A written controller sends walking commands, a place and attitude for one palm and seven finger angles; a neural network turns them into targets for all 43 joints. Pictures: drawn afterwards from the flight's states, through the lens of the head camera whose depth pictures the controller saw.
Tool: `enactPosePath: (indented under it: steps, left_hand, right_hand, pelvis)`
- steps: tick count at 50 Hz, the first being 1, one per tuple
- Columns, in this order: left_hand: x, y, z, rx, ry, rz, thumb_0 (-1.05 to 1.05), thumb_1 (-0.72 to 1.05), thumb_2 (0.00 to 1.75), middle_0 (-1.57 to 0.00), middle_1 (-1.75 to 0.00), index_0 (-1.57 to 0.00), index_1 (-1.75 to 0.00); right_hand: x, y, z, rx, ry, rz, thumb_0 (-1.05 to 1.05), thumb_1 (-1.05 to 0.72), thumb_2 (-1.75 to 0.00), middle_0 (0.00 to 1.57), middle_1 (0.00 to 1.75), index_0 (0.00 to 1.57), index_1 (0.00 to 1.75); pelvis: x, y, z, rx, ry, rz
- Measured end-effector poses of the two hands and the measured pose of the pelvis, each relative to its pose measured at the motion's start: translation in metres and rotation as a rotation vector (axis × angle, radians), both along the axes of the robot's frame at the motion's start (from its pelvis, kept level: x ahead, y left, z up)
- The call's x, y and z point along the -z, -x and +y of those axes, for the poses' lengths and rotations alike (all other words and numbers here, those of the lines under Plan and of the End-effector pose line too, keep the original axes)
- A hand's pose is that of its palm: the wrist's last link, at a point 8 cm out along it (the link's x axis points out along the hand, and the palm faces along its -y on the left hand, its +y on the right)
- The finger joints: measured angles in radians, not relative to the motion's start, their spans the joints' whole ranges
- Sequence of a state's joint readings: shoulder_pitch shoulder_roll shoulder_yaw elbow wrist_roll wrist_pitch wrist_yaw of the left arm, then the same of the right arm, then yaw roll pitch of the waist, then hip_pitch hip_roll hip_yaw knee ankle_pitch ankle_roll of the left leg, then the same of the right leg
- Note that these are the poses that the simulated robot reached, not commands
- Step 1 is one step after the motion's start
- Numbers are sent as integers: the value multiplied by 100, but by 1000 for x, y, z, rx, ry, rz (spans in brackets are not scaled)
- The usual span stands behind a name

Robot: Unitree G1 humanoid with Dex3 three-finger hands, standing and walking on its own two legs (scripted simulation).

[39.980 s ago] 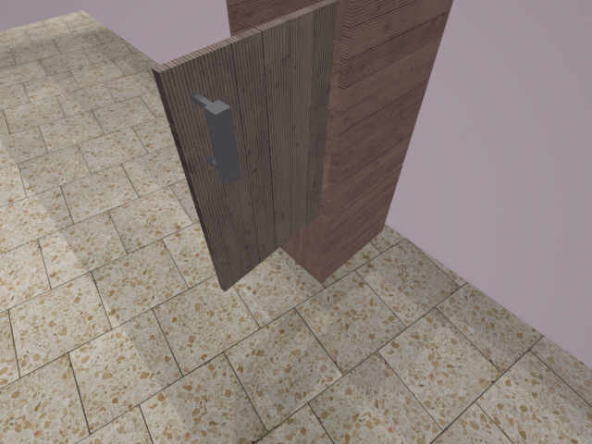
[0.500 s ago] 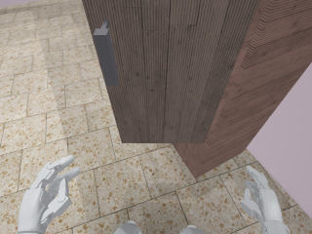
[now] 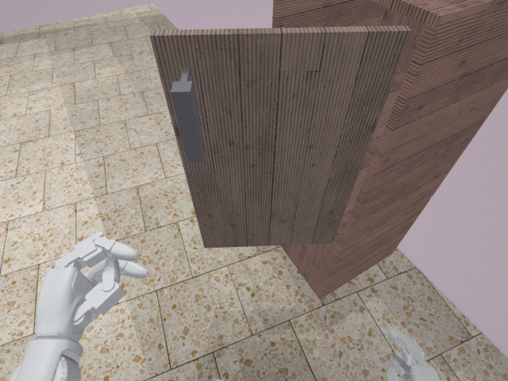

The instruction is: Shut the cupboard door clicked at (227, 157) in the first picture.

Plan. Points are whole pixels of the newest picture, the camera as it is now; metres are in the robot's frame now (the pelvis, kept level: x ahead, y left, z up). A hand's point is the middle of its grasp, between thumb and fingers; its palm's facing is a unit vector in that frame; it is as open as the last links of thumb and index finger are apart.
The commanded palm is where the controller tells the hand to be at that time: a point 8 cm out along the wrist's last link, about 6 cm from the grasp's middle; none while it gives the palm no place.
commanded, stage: raise the hand and make a fist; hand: left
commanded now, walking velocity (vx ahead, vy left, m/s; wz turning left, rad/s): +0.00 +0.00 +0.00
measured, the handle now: (191, 116) +0.47 +0.14 +0.17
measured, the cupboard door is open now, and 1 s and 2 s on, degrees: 62 62 62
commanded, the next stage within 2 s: bring the fist close to the handle in 0.98 s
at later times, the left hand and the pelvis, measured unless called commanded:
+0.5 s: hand (94, 242) +0.24 +0.21 +0.16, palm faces +0.13 -0.99 -0.04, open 3.1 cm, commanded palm +0.21 +0.25 +0.17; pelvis +0.01 +0.01 +0.02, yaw +1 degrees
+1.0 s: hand (110, 235) +0.24 +0.19 +0.18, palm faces +0.14 -0.99 -0.05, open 3.1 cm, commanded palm +0.21 +0.23 +0.18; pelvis +0.01 -0.01 +0.03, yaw +0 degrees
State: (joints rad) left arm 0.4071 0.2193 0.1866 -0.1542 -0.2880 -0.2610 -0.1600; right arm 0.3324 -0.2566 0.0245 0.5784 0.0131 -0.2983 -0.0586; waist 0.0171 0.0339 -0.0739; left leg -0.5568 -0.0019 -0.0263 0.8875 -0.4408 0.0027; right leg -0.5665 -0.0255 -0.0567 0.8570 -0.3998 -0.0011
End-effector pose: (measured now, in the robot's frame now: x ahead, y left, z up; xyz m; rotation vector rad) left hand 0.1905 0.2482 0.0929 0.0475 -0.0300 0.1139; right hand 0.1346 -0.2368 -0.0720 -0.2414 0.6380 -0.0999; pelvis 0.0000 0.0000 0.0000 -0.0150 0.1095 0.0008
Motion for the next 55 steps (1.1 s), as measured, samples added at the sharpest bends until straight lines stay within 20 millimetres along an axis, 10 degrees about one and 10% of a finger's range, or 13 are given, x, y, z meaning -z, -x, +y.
enactPosePath:
  steps: [18,32,55]
  left_hand:
    - [-51,-17,12,-4,1,-41,2,90,90,-121,-140,-121,-141]
    - [-91,-33,7,-5,-6,-60,2,90,90,-129,-149,-130,-150]
    - [-85,-26,-14,-20,-11,-30,2,90,90,-130,-150,-130,-150]
  right_hand:
    - [-42,-69,50,-107,-65,-173,1,-90,-90,20,29,20,30]
    - [-43,-59,38,-76,-75,-127,1,-90,-90,20,30,20,30]
    - [-44,-50,11,-41,-60,-132,1,-90,-90,20,29,20,30]
  pelvis:
    - [-18,-13,13,-9,7,-78]
    - [-30,-13,4,-5,-4,-135]
    - [-33,-9,-11,0,-12,-155]
